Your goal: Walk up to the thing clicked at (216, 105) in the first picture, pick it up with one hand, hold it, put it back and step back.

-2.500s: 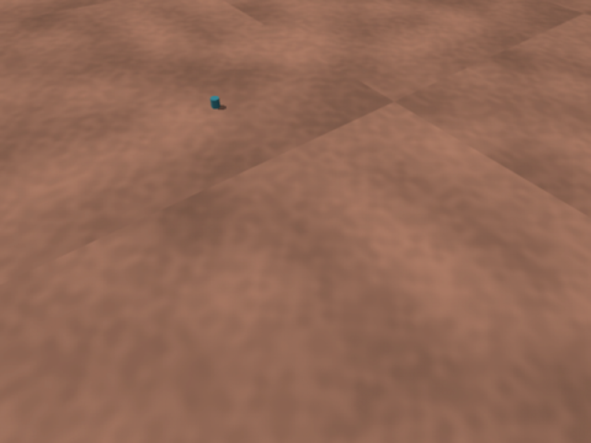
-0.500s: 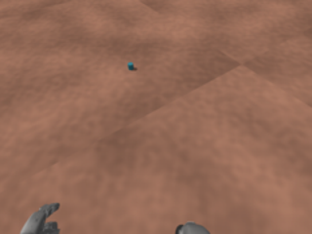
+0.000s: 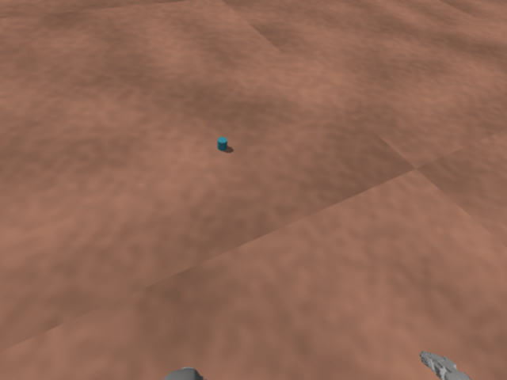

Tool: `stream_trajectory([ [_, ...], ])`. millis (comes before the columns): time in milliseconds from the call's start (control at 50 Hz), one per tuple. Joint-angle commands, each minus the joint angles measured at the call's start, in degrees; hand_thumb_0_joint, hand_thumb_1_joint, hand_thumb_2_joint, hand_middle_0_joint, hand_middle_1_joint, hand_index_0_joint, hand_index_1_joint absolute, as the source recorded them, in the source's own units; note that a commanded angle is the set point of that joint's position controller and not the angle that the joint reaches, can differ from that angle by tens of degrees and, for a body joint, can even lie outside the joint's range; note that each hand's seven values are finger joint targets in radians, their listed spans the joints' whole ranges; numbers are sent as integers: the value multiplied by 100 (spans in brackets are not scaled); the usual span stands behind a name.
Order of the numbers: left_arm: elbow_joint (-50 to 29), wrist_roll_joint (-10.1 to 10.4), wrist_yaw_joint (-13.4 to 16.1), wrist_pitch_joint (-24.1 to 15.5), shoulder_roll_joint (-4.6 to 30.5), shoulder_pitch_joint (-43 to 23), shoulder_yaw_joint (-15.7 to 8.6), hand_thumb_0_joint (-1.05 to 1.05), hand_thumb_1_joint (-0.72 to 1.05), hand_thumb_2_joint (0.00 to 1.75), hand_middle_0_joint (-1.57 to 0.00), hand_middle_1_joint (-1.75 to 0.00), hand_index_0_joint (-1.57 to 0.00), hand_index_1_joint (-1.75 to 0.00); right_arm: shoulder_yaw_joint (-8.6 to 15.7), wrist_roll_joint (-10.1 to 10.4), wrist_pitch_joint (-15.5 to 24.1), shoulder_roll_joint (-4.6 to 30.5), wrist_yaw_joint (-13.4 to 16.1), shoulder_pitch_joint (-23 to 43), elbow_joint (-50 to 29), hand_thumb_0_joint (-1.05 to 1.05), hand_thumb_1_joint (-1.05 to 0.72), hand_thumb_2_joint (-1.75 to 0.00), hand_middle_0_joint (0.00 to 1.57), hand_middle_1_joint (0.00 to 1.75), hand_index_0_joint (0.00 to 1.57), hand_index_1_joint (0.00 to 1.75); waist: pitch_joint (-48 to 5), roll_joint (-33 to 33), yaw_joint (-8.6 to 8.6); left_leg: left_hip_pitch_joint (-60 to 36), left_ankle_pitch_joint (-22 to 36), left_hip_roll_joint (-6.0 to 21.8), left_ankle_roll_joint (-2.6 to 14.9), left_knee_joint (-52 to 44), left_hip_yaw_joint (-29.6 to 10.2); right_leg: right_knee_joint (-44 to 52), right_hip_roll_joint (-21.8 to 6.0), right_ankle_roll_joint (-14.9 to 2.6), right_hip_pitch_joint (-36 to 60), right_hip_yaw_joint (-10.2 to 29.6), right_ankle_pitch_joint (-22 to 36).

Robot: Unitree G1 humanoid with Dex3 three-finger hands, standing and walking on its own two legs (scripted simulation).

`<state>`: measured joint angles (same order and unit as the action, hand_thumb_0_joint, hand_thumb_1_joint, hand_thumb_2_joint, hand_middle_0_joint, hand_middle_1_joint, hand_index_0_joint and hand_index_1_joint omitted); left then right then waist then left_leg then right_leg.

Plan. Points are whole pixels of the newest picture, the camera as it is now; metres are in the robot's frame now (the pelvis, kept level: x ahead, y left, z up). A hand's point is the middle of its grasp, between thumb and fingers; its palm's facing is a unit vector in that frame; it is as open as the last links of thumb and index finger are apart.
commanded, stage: walk up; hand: left
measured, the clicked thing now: (222, 143) +1.38 +0.17 -0.72
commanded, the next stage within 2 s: none
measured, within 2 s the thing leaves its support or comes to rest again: neither
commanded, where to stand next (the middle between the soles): +1.00 -0.09 m, yaw +0 degrees
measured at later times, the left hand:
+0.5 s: hand (159, 244) +0.37 +0.20 -0.09, palm faces -0.03 -0.92 -0.39, open 7.4 cm
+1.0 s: hand (154, 210) +0.49 +0.24 -0.14, palm faces -0.04 -0.95 -0.32, open 7.4 cm
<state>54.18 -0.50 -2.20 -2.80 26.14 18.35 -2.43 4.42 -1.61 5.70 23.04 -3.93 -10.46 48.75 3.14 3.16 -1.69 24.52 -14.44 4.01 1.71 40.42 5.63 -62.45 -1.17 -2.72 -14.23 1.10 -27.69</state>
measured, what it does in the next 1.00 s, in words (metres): walks ahead: right foot, then left foot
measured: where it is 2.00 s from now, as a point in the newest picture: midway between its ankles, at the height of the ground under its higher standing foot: (261, 238)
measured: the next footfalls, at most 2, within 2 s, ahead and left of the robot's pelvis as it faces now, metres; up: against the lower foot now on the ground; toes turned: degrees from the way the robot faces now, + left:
right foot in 0.36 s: +0.35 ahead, -0.17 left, +0.00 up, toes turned -7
left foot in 0.84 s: +0.56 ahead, +0.09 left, +0.00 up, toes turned +7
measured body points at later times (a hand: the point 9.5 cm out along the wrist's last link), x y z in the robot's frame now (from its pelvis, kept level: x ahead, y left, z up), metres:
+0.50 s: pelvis +0.25 -0.07 +0.01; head +0.25 -0.09 +0.46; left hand +0.37 +0.25 -0.07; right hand +0.28 -0.39 -0.12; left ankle +0.17 +0.08 -0.63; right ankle +0.31 -0.17 -0.71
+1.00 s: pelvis +0.46 -0.03 +0.02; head +0.47 +0.00 +0.46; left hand +0.49 +0.29 -0.12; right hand +0.56 -0.35 -0.07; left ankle +0.52 +0.08 -0.71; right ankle +0.40 -0.17 -0.64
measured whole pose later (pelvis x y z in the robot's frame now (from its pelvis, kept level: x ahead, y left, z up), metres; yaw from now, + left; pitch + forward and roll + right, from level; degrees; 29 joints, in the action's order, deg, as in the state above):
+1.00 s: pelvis +0.46 -0.03 +0.02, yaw +1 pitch -3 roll -1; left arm 52.3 -0.1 -2.1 -2.2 25.0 18.8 -1.7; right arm 2.9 -0.7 5.4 21.7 -2.8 -14.1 48.4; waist 4.7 2.9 -0.3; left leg 17.7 -12.0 3.4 1.4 32.6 4.8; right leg -63.8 -0.3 -2.3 -20.3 0.4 -25.0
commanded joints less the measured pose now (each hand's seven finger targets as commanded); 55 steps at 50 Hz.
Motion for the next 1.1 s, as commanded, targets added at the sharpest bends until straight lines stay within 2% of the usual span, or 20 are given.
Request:
stream_trajectory([
  [0, -514, 134, 21, -268, 1126, -63, -292, 0, 90, 90, -20, -30, -20, -30, 374, 208, 119, 1581, 234, -624, -246, 0, -90, -90, 20, 30, 20, 30, -268, -795, 325, -1965, 1081, 1415, 819, -2320, -1959, -586, -364, -7, -2075, 668, 793],
  [60, -477, 134, -114, -153, 988, 216, -297, 0, 90, 90, -20, -30, -20, -30, 310, 220, 186, 1507, 207, -426, -301, 0, -90, -90, 20, 30, 20, 30, -212, -1223, 49, -1435, 1162, 1165, 811, -2541, -1088, 117, -493, 183, -1558, 263, 1130],
  [140, -764, 16, -266, -114, 898, -504, -292, 0, 90, 90, -20, -30, -20, -30, 336, 179, 224, 1585, 199, -573, -348, 0, -90, -90, 20, 30, 20, 30, 72, -1111, 222, -1685, 1232, 1245, 1098, -2713, -741, 1470, -688, 341, -1950, -35, 1519],
  [260, -805, -2, -325, -137, 733, -1008, -345, 0, 90, 90, -20, -30, -20, -30, 342, 172, 98, 1643, 203, -634, -326, 0, -90, -90, 20, 30, 20, 30, -176, -990, 301, -1642, 1194, 1050, 789, -2211, -383, 2812, -349, 107, -805, -473, 2464],
  [320, -513, -10, -239, -192, 986, -249, -496, 0, 90, 90, -20, -30, -20, -30, 298, 156, 36, 1476, 259, -655, -381, 0, -90, -90, 20, 30, 20, 30, -633, -337, -165, -1208, 1464, 876, 529, -646, -210, 3124, -176, -63, 820, -472, 2031],
  [340, -347, -28, -176, -240, 1254, 302, -627, 0, 90, 90, -20, -30, -20, -30, 179, 137, 31, 1175, 251, -981, -341, 0, -90, -90, 20, 30, 20, 30, -990, 425, -379, -578, 1001, 455, 372, 706, 56, 3357, -261, -165, 1804, -161, 1344],
  [360, -380, -67, -92, -279, 1725, 771, -775, 0, 90, 90, -20, -30, -20, -30, 19, 161, 30, 788, 229, -1323, -411, 0, -90, -90, 20, 30, 20, 30, -1302, 1606, -473, 481, -933, -183, 154, 2033, 137, 3935, -1512, -407, 2609, 1804, 234],
  [380, -467, 11, -58, -288, 1934, 710, -756, 0, 90, 90, -20, -30, -20, -30, 76, 197, -24, 1162, 249, -1302, -332, 0, -90, -90, 20, 30, 20, 30, -1018, 1244, -465, 1354, -1500, -490, -21, 2737, -161, 4781, -2370, -905, 2716, 3677, 94],
  [400, -512, 94, -38, -266, 1890, 438, -732, 0, 90, 90, -20, -30, -20, -30, 162, 154, -62, 1541, 303, -997, -258, 0, -90, -90, 20, 30, 20, 30, -798, 779, -460, 1454, -1390, -108, -19, 3116, -521, 4777, -2437, -1246, 2358, 3736, 222],
  [460, -634, 109, 45, -298, 1331, -135, -548, 0, 90, 90, -20, -30, -20, -30, 128, 284, -87, 1301, 244, -841, -41, 0, -90, -90, 20, 30, 20, 30, -91, 433, -86, 909, -504, 134, 94, 2728, -1029, 4663, -1590, -686, 862, 1557, 1946],
  [500, -682, 87, 30, -330, 1167, -358, -497, 0, 90, 90, -20, -30, -20, -30, 132, 223, -157, 1242, 161, -1060, 26, 0, -90, -90, 20, 30, 20, 30, 93, 570, 129, 495, -147, 161, 34, 2270, -921, 4862, -1259, -649, 186, 895, 1784],
  [640, -965, -10, -13, -435, 1306, -431, -567, 0, 90, 90, -20, -30, -20, -30, 212, 49, -197, 1171, -43, -389, -193, 0, -90, -90, 20, 30, 20, 30, 300, 301, 47, 750, 455, 428, -297, 393, -742, 5303, -1497, -982, 119, 464, 421],
  [740, -897, -17, -53, -376, 1313, -108, -548, 0, 90, 90, -20, -30, -20, -30, 206, 52, -92, 1045, -89, 73, -308, 0, -90, -90, 20, 30, 20, 30, 77, 224, -145, -30, 926, 195, -131, -666, -293, 4729, -1327, -805, 418, 73, 1275],
  [820, -942, -5, -28, -265, 1167, -4, -422, 0, 90, 90, -20, -30, -20, -30, 335, -10, 5, 1334, 32, -823, -15, 0, -90, -90, 20, 30, 20, 30, -431, -599, 392, -1908, 248, -223, 122, -1207, -71, 2812, -985, -557, -38, -323, 2750],
  [840, -952, 35, 4, -241, 824, 199, -283, 0, 90, 90, -20, -30, -20, -30, 453, -112, 37, 1656, 114, -1606, 166, 0, -90, -90, 20, 30, 20, 30, -940, -1469, 727, -2874, -481, 316, 426, -1526, -926, 1158, -572, -319, -667, -643, 2588],
  [860, -1017, 108, 8, -223, 383, 445, -179, 0, 90, 90, -20, -30, -20, -30, 543, -141, 63, 2077, 196, -1770, 12, 0, -90, -90, 20, 30, 20, 30, -1142, -2430, 654, -3835, -757, 1733, 906, -1951, -3462, -76, 241, 24, -2238, -621, -80],
  [880, -874, 87, 97, -147, 1075, 340, -336, 0, 90, 90, -20, -30, -20, -30, 592, 62, 41, 2180, 207, -1712, -61, 0, -90, -90, 20, 30, 20, 30, -1168, -1548, 748, -3795, -823, 2212, 1433, -2297, -4399, -453, 120, -41, -2519, -58, -428],
  [900, -830, 47, 127, -150, 1234, 56, -318, 0, 90, 90, -20, -30, -20, -30, 596, 146, 13, 2031, 226, -1556, -33, 0, -90, -90, 20, 30, 20, 30, -849, -1160, 730, -3526, -220, 2191, 1540, -2260, -4067, -744, -93, -63, -2725, 193, -236],
  [960, -676, 128, 64, -157, 972, 181, -289, 0, 90, 90, -20, -30, -20, -30, 303, 215, 49, 1541, 304, -1051, -218, 0, -90, -90, 20, 30, 20, 30, -284, -868, 353, -2202, 2113, 1408, 957, -2119, -1788, -243, -294, 14, -1931, 539, 603],
  [1080, -675, 33, -165, -25, 858, 28, -323, 0, 90, 90, -20, -30, -20, -30, 315, 141, 109, 1619, 244, -543, -475, 0, -90, -90, 20, 30, 20, 30, 264, -1289, 214, -1112, -170, 1254, 1150, -2838, -1068, 1198, -581, 325, -1660, -24, 1346],
])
